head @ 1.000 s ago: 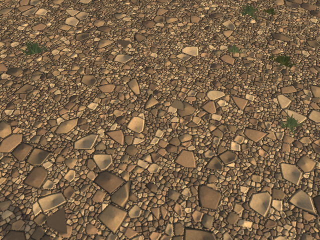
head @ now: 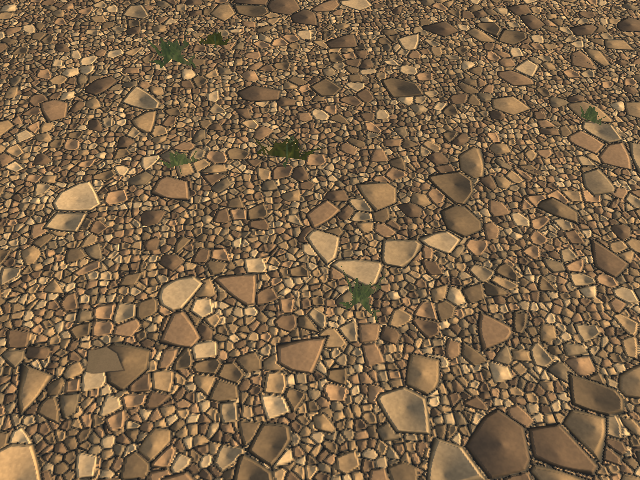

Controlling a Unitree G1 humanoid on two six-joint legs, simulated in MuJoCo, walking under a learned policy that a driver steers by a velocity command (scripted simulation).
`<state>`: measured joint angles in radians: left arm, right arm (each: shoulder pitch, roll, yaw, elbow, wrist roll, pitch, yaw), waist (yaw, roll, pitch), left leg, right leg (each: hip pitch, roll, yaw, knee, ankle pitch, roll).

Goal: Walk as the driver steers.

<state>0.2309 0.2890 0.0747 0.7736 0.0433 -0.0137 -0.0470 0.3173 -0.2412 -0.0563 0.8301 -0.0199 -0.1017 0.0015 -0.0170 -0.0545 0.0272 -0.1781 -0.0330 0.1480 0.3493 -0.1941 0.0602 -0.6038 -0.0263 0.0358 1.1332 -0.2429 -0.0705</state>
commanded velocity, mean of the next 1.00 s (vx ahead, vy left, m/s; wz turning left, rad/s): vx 0.50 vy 0.00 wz -0.34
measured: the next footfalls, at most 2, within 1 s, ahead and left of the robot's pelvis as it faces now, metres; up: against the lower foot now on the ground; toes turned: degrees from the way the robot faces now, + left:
right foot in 0.30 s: +0.31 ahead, -0.13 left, +0.00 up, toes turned -15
left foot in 0.84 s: +0.66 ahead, -0.07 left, +0.00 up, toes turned -18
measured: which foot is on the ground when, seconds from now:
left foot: down 0.00-0.32, up 0.34-0.82, down 0.84-1.00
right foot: up 0.00-0.28, down 0.30-0.84, up 0.86-1.00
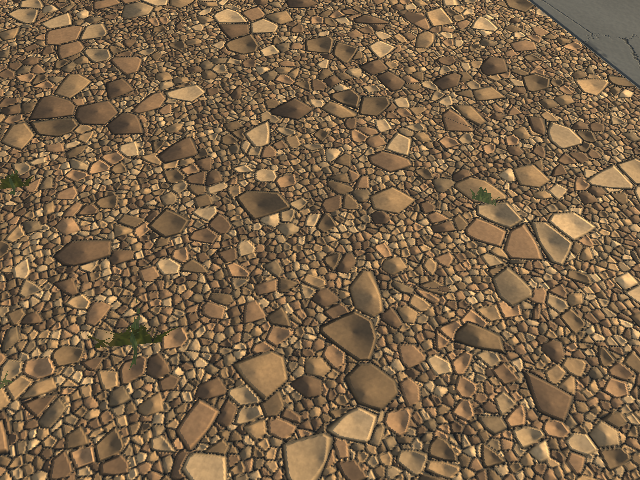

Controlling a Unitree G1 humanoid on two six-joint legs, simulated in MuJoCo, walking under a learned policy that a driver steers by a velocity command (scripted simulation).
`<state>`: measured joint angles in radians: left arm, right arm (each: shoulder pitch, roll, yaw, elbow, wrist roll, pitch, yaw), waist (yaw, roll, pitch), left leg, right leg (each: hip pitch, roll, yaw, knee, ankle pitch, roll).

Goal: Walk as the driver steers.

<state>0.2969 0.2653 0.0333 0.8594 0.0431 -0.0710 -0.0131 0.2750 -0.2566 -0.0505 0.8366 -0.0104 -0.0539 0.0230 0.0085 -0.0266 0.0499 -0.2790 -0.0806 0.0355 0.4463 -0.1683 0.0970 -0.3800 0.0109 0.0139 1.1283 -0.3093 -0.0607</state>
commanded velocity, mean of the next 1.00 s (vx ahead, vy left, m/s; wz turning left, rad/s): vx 0.45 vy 0.00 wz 0.52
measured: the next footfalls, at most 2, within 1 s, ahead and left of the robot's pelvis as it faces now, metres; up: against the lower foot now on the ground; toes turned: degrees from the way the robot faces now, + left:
right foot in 0.36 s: +0.38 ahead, -0.10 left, +0.00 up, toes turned +14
left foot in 0.90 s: +0.54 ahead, +0.20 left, +0.00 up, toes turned +34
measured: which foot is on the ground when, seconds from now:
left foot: down 0.00-0.38, up 0.40-0.88, down 0.90-1.00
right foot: up 0.00-0.34, down 0.36-0.90, up 0.92-1.00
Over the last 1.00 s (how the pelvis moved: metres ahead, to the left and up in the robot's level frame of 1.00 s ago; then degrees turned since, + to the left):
0.56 -0.10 -0.01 -18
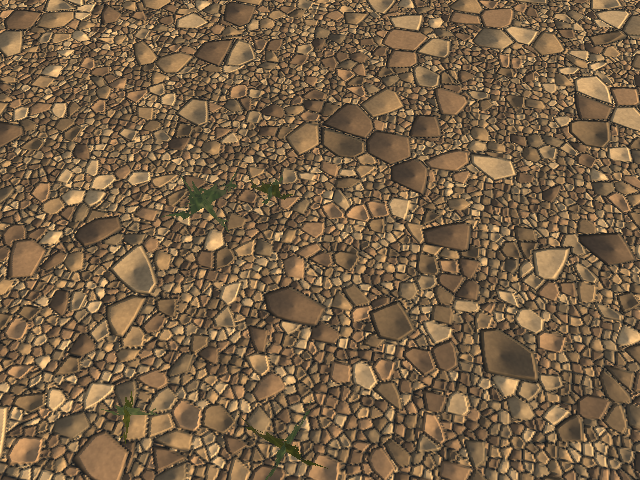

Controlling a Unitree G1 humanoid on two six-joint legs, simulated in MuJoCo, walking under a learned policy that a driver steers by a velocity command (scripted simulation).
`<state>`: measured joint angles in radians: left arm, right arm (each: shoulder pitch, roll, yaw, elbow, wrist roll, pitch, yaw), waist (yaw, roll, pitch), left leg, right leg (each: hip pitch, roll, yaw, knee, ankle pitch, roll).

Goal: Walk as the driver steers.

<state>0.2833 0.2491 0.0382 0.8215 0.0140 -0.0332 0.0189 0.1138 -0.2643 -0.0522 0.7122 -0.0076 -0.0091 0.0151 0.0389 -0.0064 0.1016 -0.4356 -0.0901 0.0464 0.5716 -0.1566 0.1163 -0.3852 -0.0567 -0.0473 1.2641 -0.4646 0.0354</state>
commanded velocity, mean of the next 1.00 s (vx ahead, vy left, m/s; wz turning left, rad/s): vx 0.04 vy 0.00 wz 0.54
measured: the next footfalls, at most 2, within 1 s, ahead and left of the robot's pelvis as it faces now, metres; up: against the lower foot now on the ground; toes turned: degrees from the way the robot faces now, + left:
right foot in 0.50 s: +0.16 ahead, -0.12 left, +0.00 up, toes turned +24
left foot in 0.96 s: +0.04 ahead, +0.06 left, +0.00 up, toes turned +30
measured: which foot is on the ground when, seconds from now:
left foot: down 0.00-0.50, up 0.52-0.94, down 0.96-1.00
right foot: up 0.00-0.48, down 0.50-0.96, up 0.98-1.00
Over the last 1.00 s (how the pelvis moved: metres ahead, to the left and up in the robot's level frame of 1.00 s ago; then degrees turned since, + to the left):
0.46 0.09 -0.02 35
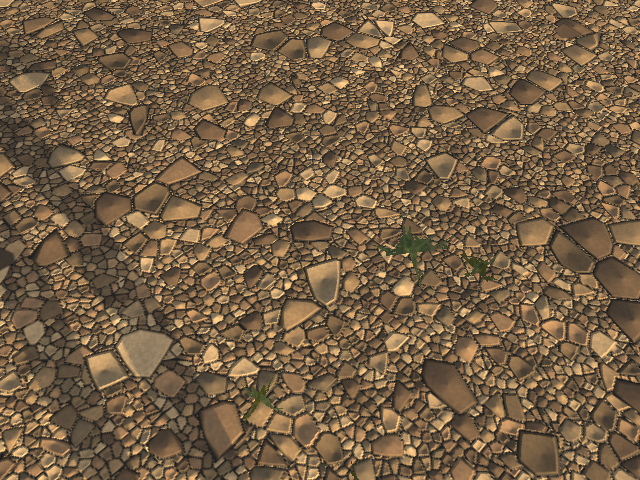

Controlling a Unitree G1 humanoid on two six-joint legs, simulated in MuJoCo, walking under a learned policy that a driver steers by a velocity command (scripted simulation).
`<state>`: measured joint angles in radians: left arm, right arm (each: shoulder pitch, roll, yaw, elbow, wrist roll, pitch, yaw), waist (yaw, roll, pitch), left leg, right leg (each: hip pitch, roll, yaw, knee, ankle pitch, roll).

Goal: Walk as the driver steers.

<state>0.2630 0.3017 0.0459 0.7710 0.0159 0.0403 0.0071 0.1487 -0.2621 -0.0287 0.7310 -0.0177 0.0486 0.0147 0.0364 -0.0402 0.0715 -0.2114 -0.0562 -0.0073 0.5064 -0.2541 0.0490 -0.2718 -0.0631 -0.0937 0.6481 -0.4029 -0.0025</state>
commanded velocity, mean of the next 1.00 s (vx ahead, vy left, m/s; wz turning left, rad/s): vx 0.17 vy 0.00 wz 0.05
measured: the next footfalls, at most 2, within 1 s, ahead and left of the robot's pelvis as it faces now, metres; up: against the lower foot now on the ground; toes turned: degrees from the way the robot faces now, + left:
right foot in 0.32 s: +0.01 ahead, -0.12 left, +0.00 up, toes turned +2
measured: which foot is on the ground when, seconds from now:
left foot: down 0.00-1.00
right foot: up 0.00-0.30, down 0.32-0.74, up 0.76-1.00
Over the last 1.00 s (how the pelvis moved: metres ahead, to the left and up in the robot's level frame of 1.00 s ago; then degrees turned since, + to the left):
0.07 -0.03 0.01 32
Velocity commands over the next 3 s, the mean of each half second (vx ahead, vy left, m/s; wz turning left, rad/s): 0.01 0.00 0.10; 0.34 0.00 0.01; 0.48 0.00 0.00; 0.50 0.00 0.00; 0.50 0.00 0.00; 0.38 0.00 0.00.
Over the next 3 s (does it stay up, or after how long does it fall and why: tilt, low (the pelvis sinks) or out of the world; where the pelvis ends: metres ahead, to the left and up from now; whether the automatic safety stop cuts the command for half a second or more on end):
stays up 1.21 0.05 0.00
